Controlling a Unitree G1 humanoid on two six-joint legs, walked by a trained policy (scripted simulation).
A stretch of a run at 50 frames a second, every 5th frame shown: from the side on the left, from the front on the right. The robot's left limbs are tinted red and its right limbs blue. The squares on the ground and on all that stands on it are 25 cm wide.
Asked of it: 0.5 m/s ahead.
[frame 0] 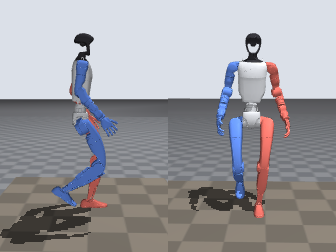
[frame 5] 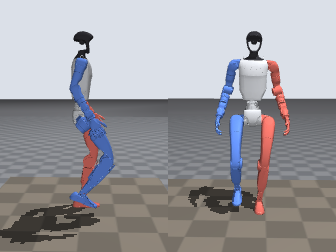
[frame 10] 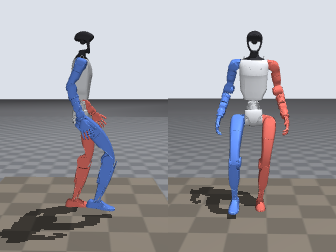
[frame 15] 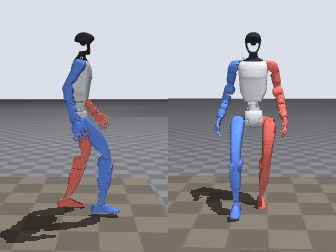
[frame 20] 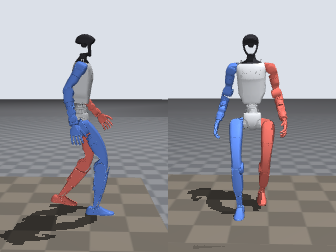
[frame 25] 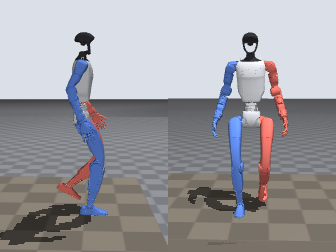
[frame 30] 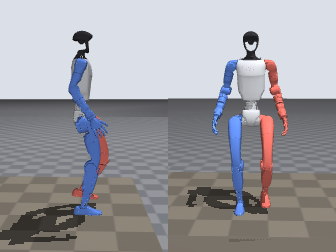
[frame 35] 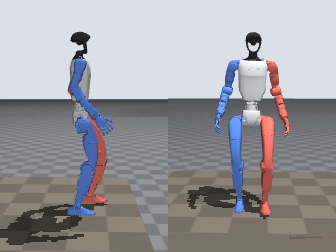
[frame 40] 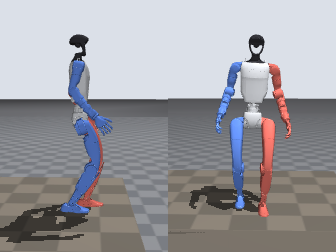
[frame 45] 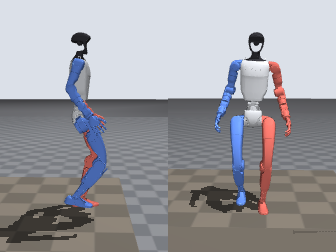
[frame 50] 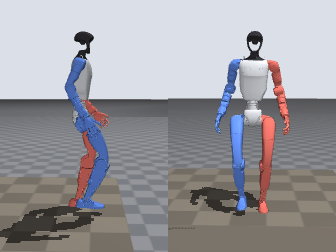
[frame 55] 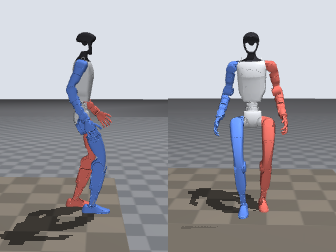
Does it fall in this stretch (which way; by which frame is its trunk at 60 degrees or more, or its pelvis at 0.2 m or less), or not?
no
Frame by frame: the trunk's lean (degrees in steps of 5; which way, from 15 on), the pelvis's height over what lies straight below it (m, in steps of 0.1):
0: 5, 0.8
5: 5, 0.8
10: 5, 0.8
15: 5, 0.8
20: 5, 0.8
25: 5, 0.8
30: 0, 0.8
35: 0, 0.8
40: 5, 0.8
45: 5, 0.8
50: 5, 0.8
55: 5, 0.8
